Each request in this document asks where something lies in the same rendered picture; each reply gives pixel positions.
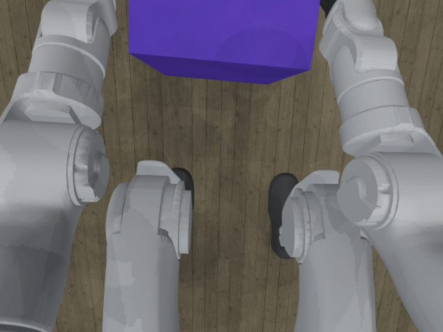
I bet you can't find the robot left forearm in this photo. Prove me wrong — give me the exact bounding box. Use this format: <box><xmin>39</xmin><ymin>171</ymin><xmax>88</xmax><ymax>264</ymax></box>
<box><xmin>0</xmin><ymin>0</ymin><xmax>118</xmax><ymax>130</ymax></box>

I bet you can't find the left robot shin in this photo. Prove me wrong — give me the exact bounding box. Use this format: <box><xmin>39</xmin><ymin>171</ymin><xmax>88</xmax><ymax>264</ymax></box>
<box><xmin>106</xmin><ymin>160</ymin><xmax>181</xmax><ymax>241</ymax></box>

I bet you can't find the carton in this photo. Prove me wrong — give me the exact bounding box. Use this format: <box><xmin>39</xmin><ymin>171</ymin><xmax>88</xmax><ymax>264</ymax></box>
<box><xmin>128</xmin><ymin>0</ymin><xmax>320</xmax><ymax>84</ymax></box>

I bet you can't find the left robot upper arm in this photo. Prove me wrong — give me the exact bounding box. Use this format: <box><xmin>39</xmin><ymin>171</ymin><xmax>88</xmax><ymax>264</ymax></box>
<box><xmin>0</xmin><ymin>120</ymin><xmax>110</xmax><ymax>332</ymax></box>

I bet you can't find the robot right hand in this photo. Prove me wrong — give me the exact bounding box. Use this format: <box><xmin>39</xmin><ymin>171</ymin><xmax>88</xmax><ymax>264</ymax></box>
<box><xmin>320</xmin><ymin>0</ymin><xmax>336</xmax><ymax>18</ymax></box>

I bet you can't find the robot right foot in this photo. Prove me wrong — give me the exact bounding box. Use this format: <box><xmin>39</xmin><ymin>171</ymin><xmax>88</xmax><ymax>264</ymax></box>
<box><xmin>268</xmin><ymin>173</ymin><xmax>298</xmax><ymax>259</ymax></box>

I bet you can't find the robot right forearm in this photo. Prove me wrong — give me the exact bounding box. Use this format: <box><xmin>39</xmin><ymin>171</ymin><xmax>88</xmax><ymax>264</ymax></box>
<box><xmin>319</xmin><ymin>0</ymin><xmax>443</xmax><ymax>159</ymax></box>

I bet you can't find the right robot upper arm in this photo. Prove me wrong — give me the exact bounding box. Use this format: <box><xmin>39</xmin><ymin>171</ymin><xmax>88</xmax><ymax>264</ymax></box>
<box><xmin>336</xmin><ymin>151</ymin><xmax>443</xmax><ymax>332</ymax></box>

